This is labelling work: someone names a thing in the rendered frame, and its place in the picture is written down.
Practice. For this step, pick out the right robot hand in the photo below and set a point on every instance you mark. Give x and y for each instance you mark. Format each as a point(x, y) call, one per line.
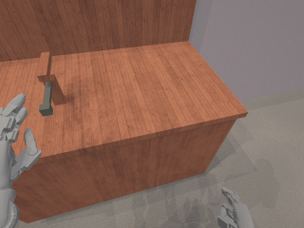
point(239, 215)

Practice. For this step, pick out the tap lever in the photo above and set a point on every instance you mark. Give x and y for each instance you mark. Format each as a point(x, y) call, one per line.
point(45, 108)

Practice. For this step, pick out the robot left forearm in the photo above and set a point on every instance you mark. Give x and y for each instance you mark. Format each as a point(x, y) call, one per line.
point(9, 211)

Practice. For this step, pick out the left robot hand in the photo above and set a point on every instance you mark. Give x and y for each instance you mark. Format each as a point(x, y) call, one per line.
point(11, 119)

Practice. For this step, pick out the counter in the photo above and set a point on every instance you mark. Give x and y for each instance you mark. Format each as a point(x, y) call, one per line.
point(135, 106)

